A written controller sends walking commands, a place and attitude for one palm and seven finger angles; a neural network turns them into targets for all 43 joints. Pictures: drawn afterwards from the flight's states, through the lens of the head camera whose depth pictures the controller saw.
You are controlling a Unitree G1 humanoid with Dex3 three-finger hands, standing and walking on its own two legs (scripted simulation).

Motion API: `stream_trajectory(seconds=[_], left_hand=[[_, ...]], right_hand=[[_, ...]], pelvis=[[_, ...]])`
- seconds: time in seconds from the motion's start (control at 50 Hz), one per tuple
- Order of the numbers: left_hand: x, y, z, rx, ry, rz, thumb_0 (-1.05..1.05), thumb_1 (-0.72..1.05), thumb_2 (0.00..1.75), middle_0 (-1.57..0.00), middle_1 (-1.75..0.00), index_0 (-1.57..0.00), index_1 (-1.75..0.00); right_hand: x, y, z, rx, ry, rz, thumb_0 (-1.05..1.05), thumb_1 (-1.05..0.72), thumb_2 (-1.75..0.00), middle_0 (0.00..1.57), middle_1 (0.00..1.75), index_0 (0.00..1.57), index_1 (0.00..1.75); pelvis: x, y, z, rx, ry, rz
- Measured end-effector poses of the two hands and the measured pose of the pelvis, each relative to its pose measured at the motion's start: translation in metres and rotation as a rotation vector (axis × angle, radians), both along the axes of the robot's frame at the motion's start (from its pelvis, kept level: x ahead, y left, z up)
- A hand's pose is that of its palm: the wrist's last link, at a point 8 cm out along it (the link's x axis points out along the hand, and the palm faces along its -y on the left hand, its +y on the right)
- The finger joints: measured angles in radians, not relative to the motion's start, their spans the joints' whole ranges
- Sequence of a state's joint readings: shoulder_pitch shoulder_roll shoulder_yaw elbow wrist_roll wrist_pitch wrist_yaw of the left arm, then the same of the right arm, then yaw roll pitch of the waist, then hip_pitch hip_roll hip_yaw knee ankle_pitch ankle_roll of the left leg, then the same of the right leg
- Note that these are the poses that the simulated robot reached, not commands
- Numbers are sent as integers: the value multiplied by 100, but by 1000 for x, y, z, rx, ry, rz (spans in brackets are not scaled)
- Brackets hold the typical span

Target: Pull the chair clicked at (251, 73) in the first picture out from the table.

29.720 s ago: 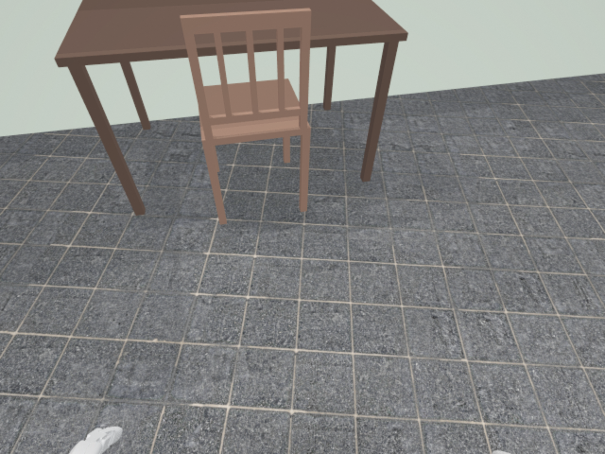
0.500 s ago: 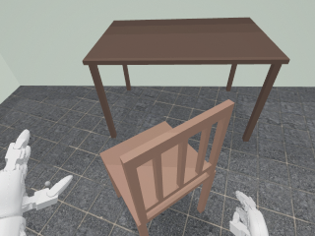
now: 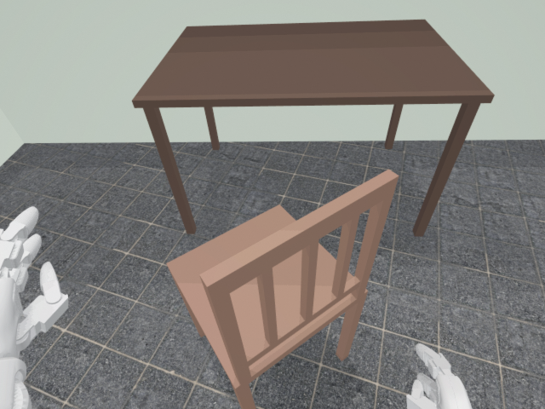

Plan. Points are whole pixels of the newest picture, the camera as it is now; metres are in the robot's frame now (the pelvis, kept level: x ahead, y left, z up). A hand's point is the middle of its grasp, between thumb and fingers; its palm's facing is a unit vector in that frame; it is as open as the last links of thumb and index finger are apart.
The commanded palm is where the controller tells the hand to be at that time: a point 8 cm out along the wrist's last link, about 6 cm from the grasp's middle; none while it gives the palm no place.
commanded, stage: draw the hand back to the body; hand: left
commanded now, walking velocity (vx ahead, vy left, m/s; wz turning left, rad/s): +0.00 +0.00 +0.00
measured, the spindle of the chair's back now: (308, 281) +0.38 -0.02 -0.09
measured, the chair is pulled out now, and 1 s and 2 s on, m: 0.60 0.60 0.60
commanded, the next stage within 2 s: step back with the hand held close in 0.08 s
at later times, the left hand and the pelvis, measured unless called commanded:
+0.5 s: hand (51, 313) +0.17 +0.27 +0.14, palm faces +0.37 -0.79 -0.49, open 7.4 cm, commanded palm +0.11 +0.32 +0.18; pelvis -0.03 +0.02 +0.00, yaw +0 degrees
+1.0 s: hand out of the picture +0.10 +0.28 +0.16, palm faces +0.47 -0.76 -0.45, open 7.5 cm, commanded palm +0.04 +0.32 +0.18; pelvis -0.09 +0.01 -0.01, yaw +1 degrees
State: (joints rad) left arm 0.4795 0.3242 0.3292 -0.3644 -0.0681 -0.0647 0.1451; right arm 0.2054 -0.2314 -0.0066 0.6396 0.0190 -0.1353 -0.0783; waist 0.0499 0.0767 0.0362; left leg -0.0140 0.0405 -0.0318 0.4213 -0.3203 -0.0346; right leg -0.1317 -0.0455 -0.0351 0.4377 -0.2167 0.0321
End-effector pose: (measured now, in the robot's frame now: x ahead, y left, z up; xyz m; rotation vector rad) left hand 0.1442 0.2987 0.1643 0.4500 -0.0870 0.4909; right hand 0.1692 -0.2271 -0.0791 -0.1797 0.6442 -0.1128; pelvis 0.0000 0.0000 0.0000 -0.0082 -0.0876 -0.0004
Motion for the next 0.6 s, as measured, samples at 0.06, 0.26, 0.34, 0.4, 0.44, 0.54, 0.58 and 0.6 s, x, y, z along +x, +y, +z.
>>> stream_trajectory(seconds=[0.06, 0.26, 0.34, 0.4, 0.44, 0.54, 0.58, 0.6], left_hand=[[-3, 0, 6, 13, -26, -3, 2, 88, 89, -21, -30, -21, -30], [-3, 9, 16, 26, -85, 9, 2, 89, 90, -21, -30, -21, -30], [0, 12, 16, 64, -72, -20, 2, 89, 90, -20, -30, -21, -30], [-1, 10, 9, 76, -17, -54, 2, 89, 90, -20, -30, -21, -30], [-4, 8, 4, 80, 22, -76, 2, 89, 90, -20, -30, -21, -30], [-16, 9, 5, 108, 44, -101, 2, 89, 89, -21, -30, -21, -30], [-22, 12, 10, 123, 20, -96, 2, 88, 89, -21, -30, -21, -30], [-25, 13, 12, 130, 6, -91, 2, 88, 89, -21, -30, -21, -30]], right_hand=[[0, 0, 3, -7, -10, 3, 2, -90, -90, 20, 30, 20, 30], [5, 11, 7, 14, -35, 24, 1, -90, -90, 20, 30, 20, 30], [-1, 12, 7, 4, 0, 25, 1, -90, -90, 20, 30, 20, 30], [-9, 10, 5, -7, 36, 9, 1, -90, -90, 20, 30, 20, 30], [-15, 9, 3, -14, 59, -6, 1, -90, -90, 20, 30, 20, 30], [-31, 8, -2, -27, 103, -40, 1, -90, -90, 20, 30, 20, 30], [-36, 9, -2, -29, 109, -47, 1, -90, -90, 20, 30, 20, 30], [-39, 10, -2, -29, 109, -49, 1, -90, -90, 20, 30, 20, 30]], pelvis=[[0, 0, 0, -2, -5, 1], [-7, 3, 0, -5, -7, 3], [-15, 7, 0, -8, 27, 0], [-20, 11, 1, -3, 50, -5], [-23, 13, 0, 0, 61, -6], [-31, 17, -1, 4, 72, -4], [-35, 17, -2, 5, 72, -4], [-37, 17, -2, 6, 71, -4]])
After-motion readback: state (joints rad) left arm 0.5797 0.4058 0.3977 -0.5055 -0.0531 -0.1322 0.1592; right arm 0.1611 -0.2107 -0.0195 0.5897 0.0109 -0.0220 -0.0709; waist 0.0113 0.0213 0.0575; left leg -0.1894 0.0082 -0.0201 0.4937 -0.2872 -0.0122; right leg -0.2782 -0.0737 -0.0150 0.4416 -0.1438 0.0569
